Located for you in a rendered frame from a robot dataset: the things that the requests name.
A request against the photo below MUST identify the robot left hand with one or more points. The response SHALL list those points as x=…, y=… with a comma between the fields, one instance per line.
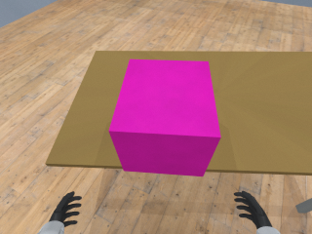
x=60, y=213

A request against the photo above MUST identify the robot right hand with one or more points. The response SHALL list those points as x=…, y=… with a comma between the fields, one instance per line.
x=257, y=214

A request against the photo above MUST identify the table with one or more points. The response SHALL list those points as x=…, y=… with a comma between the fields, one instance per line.
x=263, y=103

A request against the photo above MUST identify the carton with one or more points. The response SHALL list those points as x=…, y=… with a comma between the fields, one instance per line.
x=165, y=119

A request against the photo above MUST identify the robot left forearm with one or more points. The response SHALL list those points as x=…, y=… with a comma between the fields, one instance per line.
x=52, y=227

